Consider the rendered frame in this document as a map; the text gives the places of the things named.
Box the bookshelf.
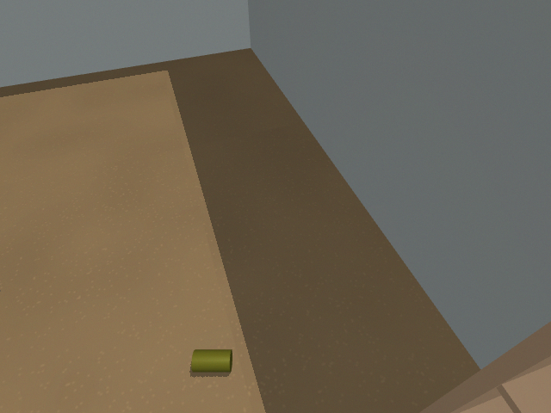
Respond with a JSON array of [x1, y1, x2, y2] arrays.
[[419, 321, 551, 413]]

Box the can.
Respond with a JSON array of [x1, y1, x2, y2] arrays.
[[191, 349, 232, 373]]

